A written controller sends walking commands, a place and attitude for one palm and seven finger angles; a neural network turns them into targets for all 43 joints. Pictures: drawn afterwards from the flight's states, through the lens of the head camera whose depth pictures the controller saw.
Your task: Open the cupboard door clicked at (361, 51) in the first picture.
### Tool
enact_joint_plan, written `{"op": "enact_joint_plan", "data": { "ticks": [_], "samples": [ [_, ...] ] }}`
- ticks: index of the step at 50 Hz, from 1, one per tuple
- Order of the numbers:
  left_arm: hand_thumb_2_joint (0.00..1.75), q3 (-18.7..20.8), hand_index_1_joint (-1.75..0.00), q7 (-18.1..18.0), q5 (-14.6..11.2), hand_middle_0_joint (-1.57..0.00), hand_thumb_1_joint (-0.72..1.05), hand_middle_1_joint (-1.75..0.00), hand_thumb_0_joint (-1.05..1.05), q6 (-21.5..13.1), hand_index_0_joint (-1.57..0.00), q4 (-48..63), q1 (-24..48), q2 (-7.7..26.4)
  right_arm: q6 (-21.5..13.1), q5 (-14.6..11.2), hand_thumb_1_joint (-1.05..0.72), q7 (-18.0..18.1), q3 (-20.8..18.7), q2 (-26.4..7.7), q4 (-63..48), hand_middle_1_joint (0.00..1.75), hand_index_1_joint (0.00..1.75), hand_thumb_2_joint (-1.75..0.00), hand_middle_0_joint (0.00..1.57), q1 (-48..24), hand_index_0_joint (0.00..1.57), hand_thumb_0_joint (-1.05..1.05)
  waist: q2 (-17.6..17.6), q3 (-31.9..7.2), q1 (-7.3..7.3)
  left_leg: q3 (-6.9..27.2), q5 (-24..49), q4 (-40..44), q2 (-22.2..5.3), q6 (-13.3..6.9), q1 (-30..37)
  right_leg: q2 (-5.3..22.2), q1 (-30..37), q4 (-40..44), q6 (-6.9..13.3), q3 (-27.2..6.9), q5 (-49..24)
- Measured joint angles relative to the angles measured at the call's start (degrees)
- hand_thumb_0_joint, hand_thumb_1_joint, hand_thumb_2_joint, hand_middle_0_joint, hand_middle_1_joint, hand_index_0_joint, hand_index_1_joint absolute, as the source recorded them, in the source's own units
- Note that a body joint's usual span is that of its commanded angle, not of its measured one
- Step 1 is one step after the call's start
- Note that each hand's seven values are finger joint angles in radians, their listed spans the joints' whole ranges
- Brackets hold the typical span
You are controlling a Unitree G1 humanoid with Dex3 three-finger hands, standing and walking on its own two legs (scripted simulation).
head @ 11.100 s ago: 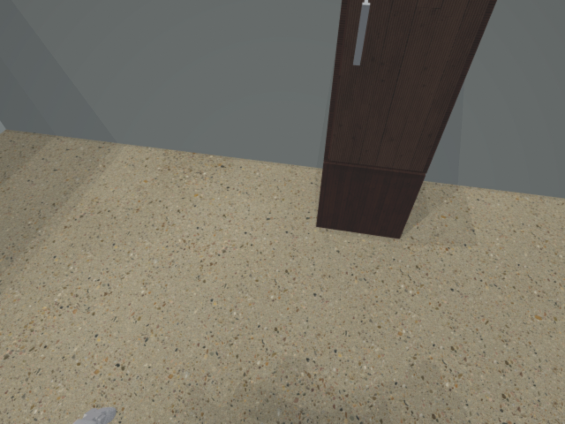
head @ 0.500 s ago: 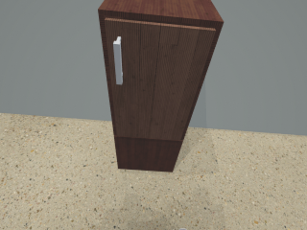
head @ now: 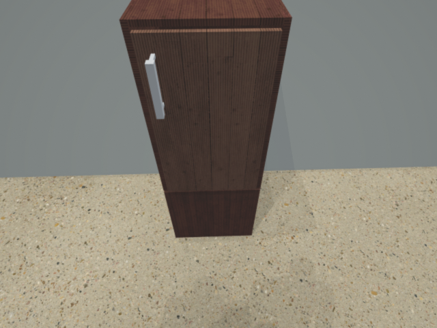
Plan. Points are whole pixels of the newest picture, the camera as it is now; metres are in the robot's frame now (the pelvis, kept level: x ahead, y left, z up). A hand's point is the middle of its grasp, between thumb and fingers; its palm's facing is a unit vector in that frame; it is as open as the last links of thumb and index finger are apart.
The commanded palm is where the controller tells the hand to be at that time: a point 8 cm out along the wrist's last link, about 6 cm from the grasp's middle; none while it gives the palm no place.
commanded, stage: come to a stop and stand still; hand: left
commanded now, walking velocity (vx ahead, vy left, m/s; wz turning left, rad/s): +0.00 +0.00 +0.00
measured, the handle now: (156, 87) +0.63 +0.19 +0.12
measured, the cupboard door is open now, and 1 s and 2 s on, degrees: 0 0 0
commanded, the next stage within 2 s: look again from close up in 0.24 s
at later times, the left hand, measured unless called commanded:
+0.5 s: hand out of the picture -0.03 +0.15 -0.18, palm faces +0.02 -0.99 -0.17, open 7.4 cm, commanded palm none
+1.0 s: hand out of the picture +0.02 +0.18 -0.18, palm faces +0.00 -0.98 -0.19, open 7.4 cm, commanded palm none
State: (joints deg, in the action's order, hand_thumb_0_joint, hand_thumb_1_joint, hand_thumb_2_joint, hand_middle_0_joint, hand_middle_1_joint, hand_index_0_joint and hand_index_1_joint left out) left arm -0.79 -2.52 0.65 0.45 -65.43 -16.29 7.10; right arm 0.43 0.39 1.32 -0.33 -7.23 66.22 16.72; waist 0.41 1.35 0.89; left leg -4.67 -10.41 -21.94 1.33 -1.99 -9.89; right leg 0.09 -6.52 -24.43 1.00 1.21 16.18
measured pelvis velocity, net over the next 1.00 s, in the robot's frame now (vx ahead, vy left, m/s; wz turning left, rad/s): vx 0.01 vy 0.01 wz -0.01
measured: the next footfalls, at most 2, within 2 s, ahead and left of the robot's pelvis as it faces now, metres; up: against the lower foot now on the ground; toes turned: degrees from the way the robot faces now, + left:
left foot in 1.44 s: +0.15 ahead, +0.09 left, +0.00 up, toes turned +3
right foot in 1.84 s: +0.15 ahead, -0.17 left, +0.00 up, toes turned +1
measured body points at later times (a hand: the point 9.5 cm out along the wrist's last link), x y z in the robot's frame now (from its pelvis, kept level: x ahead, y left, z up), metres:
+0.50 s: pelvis +0.00 +0.00 -0.01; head +0.00 -0.01 +0.44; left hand -0.03 +0.21 -0.17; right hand -0.01 -0.21 -0.17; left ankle +0.02 +0.10 -0.74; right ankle -0.03 -0.10 -0.74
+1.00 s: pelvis +0.01 +0.01 -0.01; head +0.02 +0.01 +0.44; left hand +0.02 +0.23 -0.16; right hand +0.02 -0.22 -0.16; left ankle +0.02 +0.10 -0.74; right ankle -0.03 -0.10 -0.74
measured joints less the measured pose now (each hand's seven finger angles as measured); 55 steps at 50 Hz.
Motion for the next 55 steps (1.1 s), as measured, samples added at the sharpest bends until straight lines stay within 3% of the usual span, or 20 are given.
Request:
{"op": "enact_joint_plan", "data": {
  "ticks": [17,21,24,32,55],
  "samples": [
    [0.9,-0.01,-0.3,0.24,-0.15,-0.2,0.91,-0.3,0.01,-0.47,-0.19,-0.29,-2.13,-1.14,-0.15,0.05,-0.91,0.42,-0.11,0.75,1.04,0.3,0.3,-0.9,0.2,2.1,0.2,0.0,-0.54,0.41,-0.18,0.59,0.77,-0.07,-0.8,0.55,-1.39,-0.83,-0.85,0.88,0.62,0.56,-1.11],
    [0.9,-0.68,-0.3,-0.25,0.48,-0.2,0.91,-0.3,0.01,-2.08,-0.19,0.95,-3.08,-1.62,-0.35,0.42,-0.91,-0.45,0.17,-0.17,-1.97,0.3,0.3,-0.9,0.2,1.68,0.2,0.0,1.15,0.64,0.31,1.52,-2.22,-6.48,-2.06,0.58,-5.43,-1.97,-2.49,-0.82,0.77,1.44,-0.47],
    [0.9,-0.74,-0.3,0.03,0.38,-0.2,0.9,-0.3,0.01,-2.28,-0.2,1.52,-3.37,-1.36,-0.77,0.73,-0.91,-0.63,0.23,-0.63,-3.76,0.3,0.3,-0.9,0.2,1.68,0.2,0.0,1.67,-0.01,0.54,1.7,-3.64,-8.75,-1.68,0.01,-6.45,-1.53,-3.5,-3.32,0.6,1.67,1.25],
    [0.9,-0.39,-0.3,0.08,0.41,-0.2,0.9,-0.3,0.01,-2.05,-0.19,2.94,-2.79,0.08,-1.29,0.76,-0.93,-0.09,0.58,-1.85,-4.19,0.3,0.3,-0.9,0.2,1.44,0.2,0.02,1.38,-2.16,-0.45,0.37,-4.78,-8.37,-0.19,-0.81,-4.73,0.08,-3.23,-5.56,-0.41,0.41,3.43],
    [0.9,0.32,-0.3,1.17,1.14,-0.2,0.91,-0.3,0.01,-0.64,-0.19,3.38,-2.06,2.08,-1.19,0.85,-0.91,-0.39,0.42,-1.49,-3.32,0.3,0.3,-0.9,0.2,-0.25,0.2,0.0,-1.58,-1.36,-0.51,-0.31,-5.5,-7.28,0.37,-0.9,-3.7,0.63,-3.17,-6.28,-0.31,-0.29,4.89]
  ]
}}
